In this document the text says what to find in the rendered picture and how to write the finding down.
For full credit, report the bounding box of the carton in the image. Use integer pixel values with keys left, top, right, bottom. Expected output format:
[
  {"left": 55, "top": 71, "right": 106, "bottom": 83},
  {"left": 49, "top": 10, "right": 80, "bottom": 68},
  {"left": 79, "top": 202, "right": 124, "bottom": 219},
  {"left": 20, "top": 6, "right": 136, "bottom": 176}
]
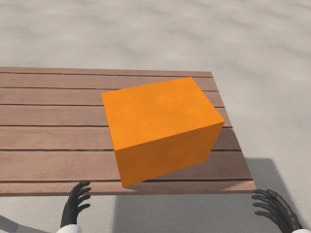
[{"left": 101, "top": 77, "right": 225, "bottom": 187}]

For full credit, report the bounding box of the left robot hand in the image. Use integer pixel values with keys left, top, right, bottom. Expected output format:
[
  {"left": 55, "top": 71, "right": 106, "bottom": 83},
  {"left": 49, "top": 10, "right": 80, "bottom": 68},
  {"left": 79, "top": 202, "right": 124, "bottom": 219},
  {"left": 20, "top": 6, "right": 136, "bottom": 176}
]
[{"left": 60, "top": 182, "right": 91, "bottom": 228}]

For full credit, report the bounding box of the right robot hand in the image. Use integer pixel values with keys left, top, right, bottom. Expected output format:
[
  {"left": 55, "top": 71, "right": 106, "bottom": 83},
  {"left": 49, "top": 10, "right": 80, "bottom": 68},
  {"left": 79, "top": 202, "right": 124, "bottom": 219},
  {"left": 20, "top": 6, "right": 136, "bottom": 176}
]
[{"left": 252, "top": 189, "right": 303, "bottom": 233}]

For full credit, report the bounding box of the table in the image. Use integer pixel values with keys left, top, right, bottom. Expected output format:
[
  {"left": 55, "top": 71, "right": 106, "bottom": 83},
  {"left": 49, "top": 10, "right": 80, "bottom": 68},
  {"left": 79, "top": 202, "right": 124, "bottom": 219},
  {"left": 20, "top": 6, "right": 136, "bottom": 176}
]
[{"left": 0, "top": 66, "right": 257, "bottom": 233}]

